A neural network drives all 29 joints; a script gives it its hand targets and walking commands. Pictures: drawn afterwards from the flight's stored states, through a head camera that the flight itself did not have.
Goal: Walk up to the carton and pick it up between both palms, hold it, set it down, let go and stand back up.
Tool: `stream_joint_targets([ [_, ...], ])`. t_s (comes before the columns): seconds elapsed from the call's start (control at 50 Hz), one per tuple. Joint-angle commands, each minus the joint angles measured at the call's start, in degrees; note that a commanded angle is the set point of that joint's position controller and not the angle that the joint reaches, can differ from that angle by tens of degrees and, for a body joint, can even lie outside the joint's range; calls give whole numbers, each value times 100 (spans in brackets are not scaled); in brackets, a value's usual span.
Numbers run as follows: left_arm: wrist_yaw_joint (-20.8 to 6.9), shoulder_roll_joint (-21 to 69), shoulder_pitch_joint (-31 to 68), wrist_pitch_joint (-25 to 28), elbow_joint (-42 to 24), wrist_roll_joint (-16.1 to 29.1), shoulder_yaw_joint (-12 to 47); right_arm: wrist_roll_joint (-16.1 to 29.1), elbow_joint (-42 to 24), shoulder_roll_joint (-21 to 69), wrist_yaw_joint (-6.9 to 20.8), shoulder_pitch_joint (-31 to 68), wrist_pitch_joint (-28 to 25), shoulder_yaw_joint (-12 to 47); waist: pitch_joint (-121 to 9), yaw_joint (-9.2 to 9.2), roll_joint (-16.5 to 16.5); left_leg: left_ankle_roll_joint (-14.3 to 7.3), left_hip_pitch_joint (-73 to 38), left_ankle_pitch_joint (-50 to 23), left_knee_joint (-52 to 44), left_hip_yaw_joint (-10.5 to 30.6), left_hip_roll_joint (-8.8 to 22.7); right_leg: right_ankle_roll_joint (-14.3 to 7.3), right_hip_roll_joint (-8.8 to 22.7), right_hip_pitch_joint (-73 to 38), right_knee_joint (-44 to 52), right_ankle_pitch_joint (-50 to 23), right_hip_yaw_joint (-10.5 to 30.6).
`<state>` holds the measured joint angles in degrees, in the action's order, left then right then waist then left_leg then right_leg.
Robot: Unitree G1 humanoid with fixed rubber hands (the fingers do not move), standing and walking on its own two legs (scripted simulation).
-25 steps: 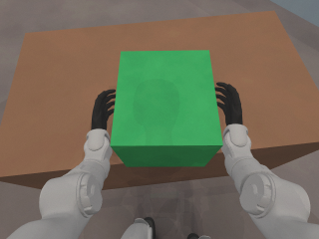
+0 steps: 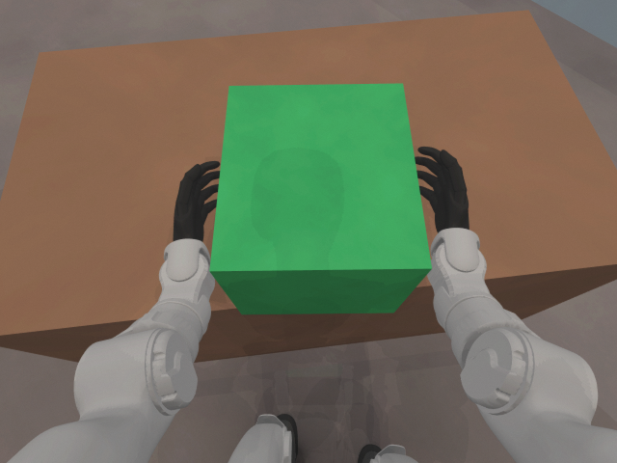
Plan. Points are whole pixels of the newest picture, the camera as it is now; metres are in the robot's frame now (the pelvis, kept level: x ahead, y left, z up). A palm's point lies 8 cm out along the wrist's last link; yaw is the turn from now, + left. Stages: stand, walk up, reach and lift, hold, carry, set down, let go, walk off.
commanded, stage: set down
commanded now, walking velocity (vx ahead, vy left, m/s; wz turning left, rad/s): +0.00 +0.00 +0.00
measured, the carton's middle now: (316, 206) +0.48 +0.06 -0.07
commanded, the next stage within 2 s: none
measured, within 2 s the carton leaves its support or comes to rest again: neither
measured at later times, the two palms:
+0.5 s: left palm (191, 225) +0.40 +0.22 -0.02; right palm (448, 214) +0.45 -0.11 +0.00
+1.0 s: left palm (191, 221) +0.41 +0.23 -0.02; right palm (450, 209) +0.45 -0.11 +0.00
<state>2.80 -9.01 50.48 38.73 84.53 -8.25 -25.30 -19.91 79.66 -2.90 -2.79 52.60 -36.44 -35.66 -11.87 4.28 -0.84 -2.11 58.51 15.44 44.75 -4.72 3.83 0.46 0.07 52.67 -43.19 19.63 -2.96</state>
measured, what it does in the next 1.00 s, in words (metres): stands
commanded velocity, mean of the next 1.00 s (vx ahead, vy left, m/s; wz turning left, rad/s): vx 0.00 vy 0.00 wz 0.00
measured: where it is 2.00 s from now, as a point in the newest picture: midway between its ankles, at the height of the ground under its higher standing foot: outside the picture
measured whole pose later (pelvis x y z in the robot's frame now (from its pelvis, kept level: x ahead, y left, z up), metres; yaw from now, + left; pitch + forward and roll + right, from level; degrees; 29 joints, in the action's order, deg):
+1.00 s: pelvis -0.01 +0.00 -0.02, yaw -1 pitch +31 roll -2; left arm 4.0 -12.7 55.8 32.3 90.2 -0.3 -15.6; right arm -6.5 85.8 -7.0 -2.6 58.3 -28.4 -17.6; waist -14.9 4.4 -1.3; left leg -1.7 63.7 17.4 50.5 -4.6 4.6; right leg 0.1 -0.7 58.3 -49.5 21.8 -2.3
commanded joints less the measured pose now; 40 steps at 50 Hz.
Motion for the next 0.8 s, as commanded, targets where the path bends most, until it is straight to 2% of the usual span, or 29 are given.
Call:
stream_joint_targets([
  [0.0,-604,2573,2446,-75,-122,-733,841,-947,802,3324,927,1813,302,1392,-2624,256,127,165,-2369,-2071,-16,-71,-173,-156,-110,-562,509,-472,-140],
  [0.04,-604,2627,2484,-115,-100,-726,835,-970,732,3347,931,1920,327,1372,-2580,203,84,141,-2388,-2055,9,-22,-144,-152,-117,-479,476,-381,-135],
  [0.06,-593,2538,2480,-146,-152,-753,754,-973,758,3330,943,1873,368,1382,-2596,243,12,125,-2426,-2038,6,-14,-136,-154,-97,-458,469,-354,-148],
  [0.1,-601,2556,2422,-147,-142,-732,793,-980,717,3250,948,1833,347,1423,-2714,199,-7,139,-2439,-2127,43,-32,-156,-139,-139,-509,428,-529,-140],
  [0.12,-598,2516,2393,-118,-171,-733,817,-967,665,3211,949,1779,323,1423,-2792,235,30,147,-2430,-2231,59,-71,-173,-136,-138,-579,422,-677,-149],
  [0.18,-595,2453,2536,-154,-126,-741,813,-969,685,3239,956,1928,367,1405,-2781,233,5,120,-2306,-2056,112,-43,-162,-146,-106,-505,335,-509,-113],
  [0.22,-623,2511,2522,-243,-102,-781,742,-983,708,3283,951,1965,473,1327,-2474,169,-25,101,-2298,-1896,77,-38,-164,-149,-101,-460,387,-342,-132],
  [0.24,-632,2434,2377,-277,-46,-827,665,-974,715,3174,955,1818,491,1334,-2507,219,4,108,-2295,-1880,60,-58,-168,-153,-101,-620,395,-399,-94],
  [0.28,-615,2572,2572,-292,-304,-793,698,-1007,618,3312,959,1943,542,1314,-2681,119,-31,106,-2326,-1943,63,-15,-155,-147,-121,-521,319,-393,-118],
  [0.3,-608,2459,2529,-298,-224,-784,695,-1008,625,3167,959,1850,528,1286,-2794,191,-6,126,-2397,-1995,80,-40,-173,-150,-145,-523,352,-422,-142],
  [0.38,-585,2360,2477,-393,-166,-814,700,-921,554,3071,984,1946,588,1302,-2658,232,97,132,-2488,-1945,123,-53,-155,-164,-149,-365,369,-199,-164],
  [0.4,-599,2352,2503,-428,-181,-820,684,-887,567,3074,988,1934,637,1245,-2655,180,154,136,-2467,-1869,109,-19,-144,-180,-142,-377,359,-186,-131],
  [0.46,-604,2311,2525,-455,-252,-801,647,-924,564,3015,978,1881,672,1277,-2734,122,43,113,-2500,-1879,98,-2,-149,-178,-137,-453,336,-276,-137],
  [0.52,-612,2345,2404,-462,-271,-849,587,-882,557,3058,964,1823,655,1320,-2755,174,88,141,-2608,-2186,163,17,-156,-159,-137,-422,265,-513,-149],
  [0.56,-613,2382,2514,-458,-288,-806,642,-900,443,3032,949,2011,627,1286,-2857,138,54,153,-2575,-2153,228,14,-170,-158,-154,-325,257,-414,-159],
  [0.58,-608,2380,2612,-428,-323,-755,676,-948,342,3051,926,2036,605,1253,-2929,60,30,149,-2487,-2120,258,-7,-167,-128,-131,-370,203,-475,-175],
  [0.6,-615,2353,2612,-402,-214,-737,639,-985,446,3074,925,2014,607,1234,-2927,106,-46,128,-2467,-2094,228,6,-192,-95,-160,-394,189,-530,-188],
  [0.62,-613,2335,2504,-427,-209,-777,701,-943,370,2980,921,1959,605,1203,-2837,43,78,167,-2558,-2097,220,2,-171,-107,-164,-385,181,-536,-216],
  [0.66,-593,2124,2542,-447,-231,-846,628,-864,486,2814,917,1878,607,1269,-2868,147,196,185,-2629,-2242,247,-74,-176,-122,-184,-385,205,-615,-204],
  [0.7,-594,2124,2558,-465,-218,-780,623,-762,492,2800,899,2032,649,1329,-2881,133,146,206,-2685,-2405,297,-32,-165,-123,-186,-338,203,-660,-177],
  [0.72,-605,2070,2555,-448,-147,-754,588,-710,468,2785,893,2055,625,1405,-2944,187,92,189,-2636,-2536,354,-37,-200,-105,-167,-461,167,-844,-135],
  [0.78,-595,1836,2592,-444,-39,-670,603,-638,508,2524,842,2105,639,1384,-2973,151,82,183,-2541,-2314,305,-20,-177,-80,-156,-448,133,-741,-127],
])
